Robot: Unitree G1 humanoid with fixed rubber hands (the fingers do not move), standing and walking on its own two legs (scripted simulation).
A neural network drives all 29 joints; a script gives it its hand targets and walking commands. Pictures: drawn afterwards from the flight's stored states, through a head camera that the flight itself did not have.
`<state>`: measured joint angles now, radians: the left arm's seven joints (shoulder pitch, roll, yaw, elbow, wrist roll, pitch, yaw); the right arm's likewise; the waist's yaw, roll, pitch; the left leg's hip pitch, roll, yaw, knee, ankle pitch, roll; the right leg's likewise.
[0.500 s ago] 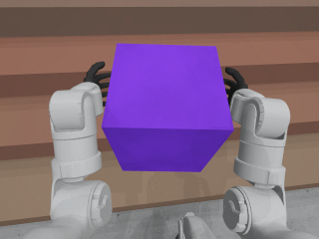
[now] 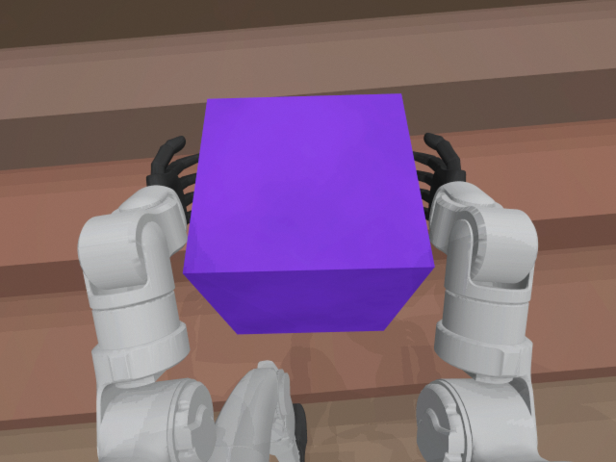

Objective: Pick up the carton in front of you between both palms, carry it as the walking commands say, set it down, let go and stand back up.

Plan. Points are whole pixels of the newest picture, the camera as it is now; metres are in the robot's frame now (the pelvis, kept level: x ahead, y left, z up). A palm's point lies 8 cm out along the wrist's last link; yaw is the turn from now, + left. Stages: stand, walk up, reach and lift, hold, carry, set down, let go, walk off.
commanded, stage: carry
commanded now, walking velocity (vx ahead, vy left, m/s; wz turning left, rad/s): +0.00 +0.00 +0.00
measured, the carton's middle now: (307, 230) +0.39 +0.01 +0.06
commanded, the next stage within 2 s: none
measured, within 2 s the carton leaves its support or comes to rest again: neither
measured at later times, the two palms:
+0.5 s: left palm out of the picture +0.62 +0.16 +0.38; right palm out of the picture +0.65 -0.14 +0.39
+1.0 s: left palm out of the picture +0.79 +0.10 +0.45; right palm out of the picture +0.73 -0.20 +0.44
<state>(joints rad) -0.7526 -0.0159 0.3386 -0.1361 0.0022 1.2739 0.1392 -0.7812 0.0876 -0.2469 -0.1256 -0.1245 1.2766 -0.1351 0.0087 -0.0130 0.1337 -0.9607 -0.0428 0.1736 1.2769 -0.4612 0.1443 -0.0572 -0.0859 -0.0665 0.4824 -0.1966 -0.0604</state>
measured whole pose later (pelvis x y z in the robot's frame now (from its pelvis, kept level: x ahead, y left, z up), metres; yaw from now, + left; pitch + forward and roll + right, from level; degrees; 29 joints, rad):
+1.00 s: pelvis +0.38 +0.01 +0.31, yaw -4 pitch +4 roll -2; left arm -0.84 -0.05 0.37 0.11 0.19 1.27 0.06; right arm -0.85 0.02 -0.29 0.17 -0.06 1.25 -0.16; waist -0.12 0.04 0.05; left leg -0.39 -0.05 0.11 0.46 -0.13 0.13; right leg -0.57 0.04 -0.06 0.80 -0.25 -0.06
